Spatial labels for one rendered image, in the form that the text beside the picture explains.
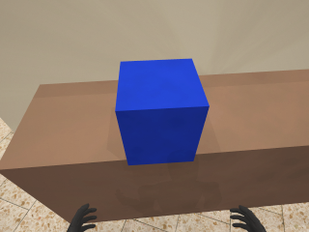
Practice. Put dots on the pedestal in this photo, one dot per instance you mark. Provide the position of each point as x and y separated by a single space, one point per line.
67 150

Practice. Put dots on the robot left hand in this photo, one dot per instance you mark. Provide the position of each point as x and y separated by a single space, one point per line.
79 219

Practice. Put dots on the robot right hand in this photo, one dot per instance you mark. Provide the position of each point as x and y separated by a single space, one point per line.
252 223

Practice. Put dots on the carton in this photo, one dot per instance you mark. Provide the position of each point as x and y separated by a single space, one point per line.
161 109

